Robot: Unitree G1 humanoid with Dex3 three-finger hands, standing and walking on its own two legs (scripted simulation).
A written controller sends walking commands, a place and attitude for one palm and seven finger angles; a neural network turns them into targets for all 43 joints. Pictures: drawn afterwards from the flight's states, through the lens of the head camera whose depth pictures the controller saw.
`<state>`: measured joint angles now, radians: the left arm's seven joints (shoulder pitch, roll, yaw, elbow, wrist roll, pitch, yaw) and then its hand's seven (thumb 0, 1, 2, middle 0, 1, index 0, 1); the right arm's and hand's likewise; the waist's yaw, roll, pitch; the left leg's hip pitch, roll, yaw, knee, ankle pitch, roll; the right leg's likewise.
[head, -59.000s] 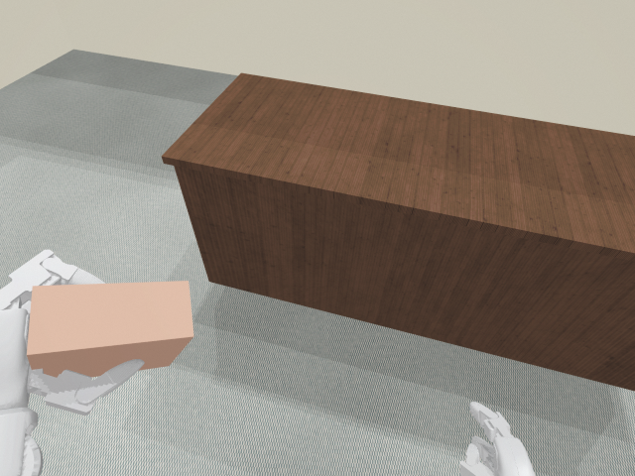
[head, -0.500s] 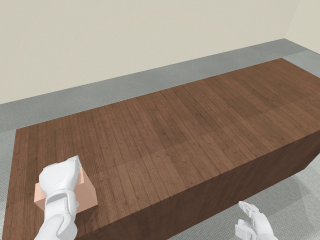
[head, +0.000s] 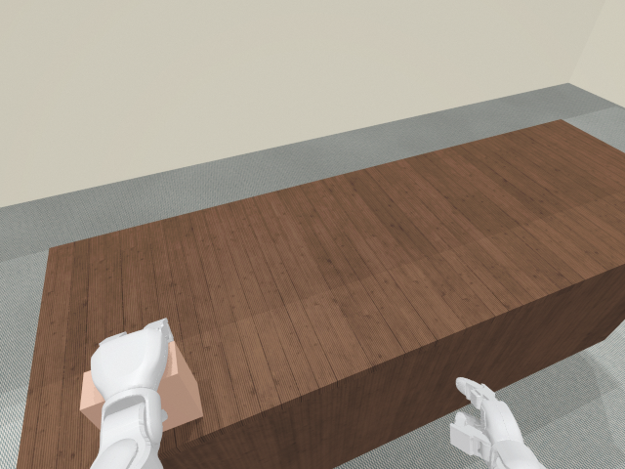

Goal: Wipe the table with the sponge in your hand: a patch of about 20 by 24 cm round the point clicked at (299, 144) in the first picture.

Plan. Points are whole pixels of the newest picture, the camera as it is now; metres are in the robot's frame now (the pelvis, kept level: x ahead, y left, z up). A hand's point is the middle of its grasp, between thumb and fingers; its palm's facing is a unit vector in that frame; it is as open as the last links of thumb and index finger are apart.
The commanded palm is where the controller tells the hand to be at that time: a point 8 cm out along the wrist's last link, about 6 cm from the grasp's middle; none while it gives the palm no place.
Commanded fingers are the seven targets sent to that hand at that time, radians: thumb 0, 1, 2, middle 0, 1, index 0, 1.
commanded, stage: lift the sponge slowly off the table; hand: left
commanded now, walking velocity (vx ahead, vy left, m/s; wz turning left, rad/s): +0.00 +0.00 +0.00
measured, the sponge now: (152, 402) +0.21 +0.27 -0.07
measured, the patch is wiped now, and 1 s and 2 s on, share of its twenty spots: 0.95 0.95 0.95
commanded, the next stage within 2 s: none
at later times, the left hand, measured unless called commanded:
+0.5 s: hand (147, 378) +0.22 +0.27 -0.01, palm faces -0.07 -0.11 -0.99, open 10.0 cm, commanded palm +0.19 +0.25 +0.05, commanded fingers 0.00 0.10 1.30 -1.20 -1.60 -1.20 -1.60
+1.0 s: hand (150, 381) +0.21 +0.25 +0.01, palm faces -0.05 -0.19 -0.98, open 10.0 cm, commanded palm +0.18 +0.25 +0.08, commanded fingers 0.00 0.10 1.30 -1.20 -1.60 -1.20 -1.60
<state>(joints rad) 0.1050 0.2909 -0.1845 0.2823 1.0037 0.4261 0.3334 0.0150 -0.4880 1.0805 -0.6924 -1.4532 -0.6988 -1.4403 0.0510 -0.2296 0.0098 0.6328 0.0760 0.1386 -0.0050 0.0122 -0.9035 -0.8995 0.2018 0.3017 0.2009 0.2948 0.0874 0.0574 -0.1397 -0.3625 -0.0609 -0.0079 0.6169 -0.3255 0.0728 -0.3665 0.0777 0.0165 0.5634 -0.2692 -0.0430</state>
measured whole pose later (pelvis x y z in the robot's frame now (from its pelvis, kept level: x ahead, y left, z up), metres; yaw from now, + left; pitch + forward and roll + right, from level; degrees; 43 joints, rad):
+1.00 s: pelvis +0.01 +0.00 +0.01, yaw +0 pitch -1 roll -1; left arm 0.17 0.30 -0.21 0.11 0.96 0.43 0.21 0.00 -0.53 1.08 -0.75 -1.39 -0.76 -1.37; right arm -0.01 -0.22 0.02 0.65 0.06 0.12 -0.01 0.01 -0.90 -0.90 0.20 0.30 0.20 0.29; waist 0.12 0.07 -0.07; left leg -0.20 -0.06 -0.01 0.51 -0.29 0.07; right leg -0.20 0.08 0.02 0.45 -0.23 -0.05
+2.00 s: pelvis +0.00 -0.01 +0.02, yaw +0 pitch -5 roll -1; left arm 0.15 0.39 -0.15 -0.09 0.91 0.51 0.07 0.00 -0.53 1.08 -0.76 -1.38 -0.76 -1.36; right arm -0.04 -0.25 0.05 0.67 0.06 0.12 -0.02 0.01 -0.90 -0.90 0.20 0.30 0.20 0.29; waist 0.12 0.09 -0.03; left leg -0.07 -0.05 -0.01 0.40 -0.23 0.06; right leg -0.07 0.09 0.03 0.34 -0.17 -0.06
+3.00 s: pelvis -0.01 -0.01 +0.02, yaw +0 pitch -6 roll -1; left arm 0.21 0.43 -0.11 -0.27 0.86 0.53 0.02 0.00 -0.53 1.08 -0.76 -1.38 -0.76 -1.36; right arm -0.05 -0.25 0.06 0.65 0.06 0.14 -0.02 0.01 -0.90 -0.90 0.20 0.30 0.20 0.29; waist 0.12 0.10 -0.02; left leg -0.06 -0.06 -0.01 0.40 -0.22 0.06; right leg -0.07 0.08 0.04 0.35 -0.17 -0.05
